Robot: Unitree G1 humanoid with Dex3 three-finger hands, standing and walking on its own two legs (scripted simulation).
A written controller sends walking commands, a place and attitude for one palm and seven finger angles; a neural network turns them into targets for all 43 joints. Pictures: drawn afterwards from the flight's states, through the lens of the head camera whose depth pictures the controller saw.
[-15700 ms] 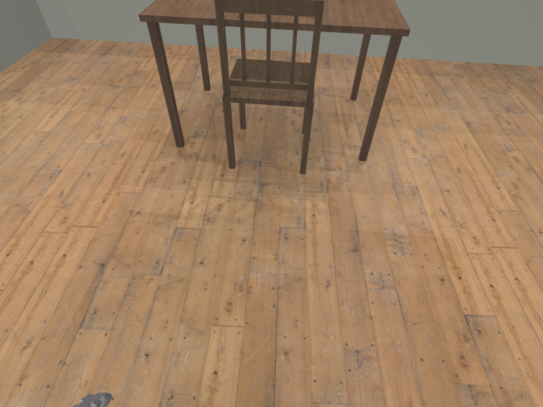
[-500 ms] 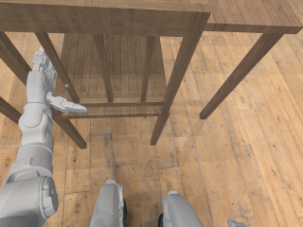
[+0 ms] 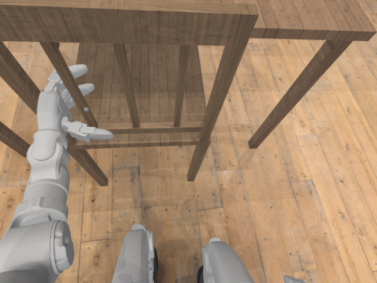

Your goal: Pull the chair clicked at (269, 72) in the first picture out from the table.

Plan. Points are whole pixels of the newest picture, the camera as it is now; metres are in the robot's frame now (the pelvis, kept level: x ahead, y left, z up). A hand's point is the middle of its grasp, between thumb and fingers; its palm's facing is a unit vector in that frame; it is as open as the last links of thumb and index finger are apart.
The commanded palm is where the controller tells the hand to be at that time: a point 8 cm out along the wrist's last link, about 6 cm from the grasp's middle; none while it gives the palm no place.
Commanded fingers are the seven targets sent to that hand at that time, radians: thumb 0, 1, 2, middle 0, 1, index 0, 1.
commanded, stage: hook a spindle and tug to test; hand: left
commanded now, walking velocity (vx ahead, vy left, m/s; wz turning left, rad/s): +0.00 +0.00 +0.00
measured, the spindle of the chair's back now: (129, 93) +0.50 +0.12 +0.03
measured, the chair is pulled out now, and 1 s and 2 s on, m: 0.00 0.02 0.15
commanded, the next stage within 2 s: step backward, pulling the chair out in 1.06 s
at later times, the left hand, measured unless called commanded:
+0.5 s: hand (86, 108) +0.46 +0.21 +0.03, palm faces +0.07 -1.00 -0.04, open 5.0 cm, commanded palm +0.44 +0.24 +0.03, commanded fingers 0.00 0.90 0.90 -0.50 -1.45 -0.50 -1.45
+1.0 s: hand (89, 118) +0.44 +0.20 +0.03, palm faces +0.07 -1.00 -0.03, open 5.0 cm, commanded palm +0.40 +0.24 +0.03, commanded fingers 0.00 0.90 0.90 -0.50 -1.45 -0.50 -1.45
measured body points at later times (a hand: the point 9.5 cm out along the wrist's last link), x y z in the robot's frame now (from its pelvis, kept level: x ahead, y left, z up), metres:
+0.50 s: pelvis +0.01 -0.01 +0.00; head +0.15 +0.02 +0.42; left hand +0.45 +0.26 +0.03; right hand +0.07 -0.27 -0.12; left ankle +0.08 +0.10 -0.61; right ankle -0.01 -0.13 -0.61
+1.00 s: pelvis +0.02 +0.00 +0.01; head +0.16 +0.02 +0.44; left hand +0.43 +0.25 +0.03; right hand +0.11 -0.26 -0.10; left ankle +0.08 +0.10 -0.61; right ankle -0.01 -0.13 -0.61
